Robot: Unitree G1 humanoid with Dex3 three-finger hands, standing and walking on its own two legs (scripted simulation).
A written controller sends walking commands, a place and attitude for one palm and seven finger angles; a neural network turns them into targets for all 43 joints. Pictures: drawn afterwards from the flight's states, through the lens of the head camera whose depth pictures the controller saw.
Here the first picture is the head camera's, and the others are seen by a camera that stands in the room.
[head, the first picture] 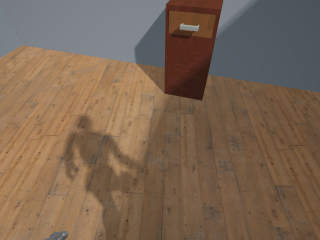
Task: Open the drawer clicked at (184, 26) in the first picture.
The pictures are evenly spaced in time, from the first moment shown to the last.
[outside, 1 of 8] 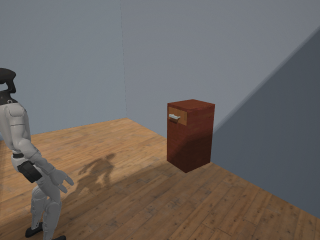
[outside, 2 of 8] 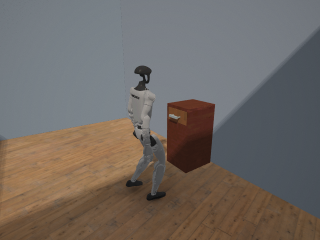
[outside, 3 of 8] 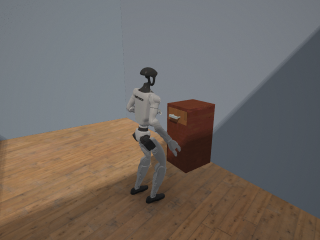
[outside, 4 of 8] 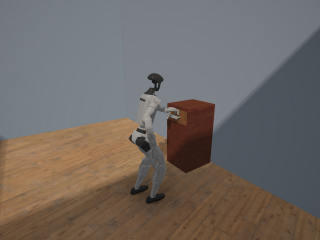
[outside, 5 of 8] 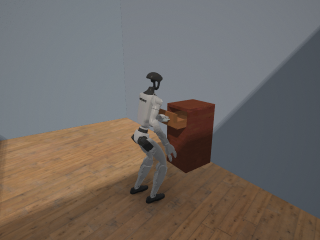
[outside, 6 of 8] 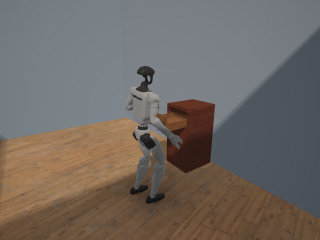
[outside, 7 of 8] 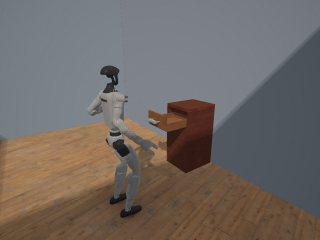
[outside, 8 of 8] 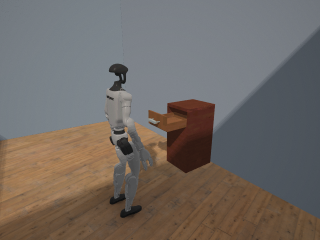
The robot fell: no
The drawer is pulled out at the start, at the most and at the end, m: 0.00 0.30 0.30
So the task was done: yes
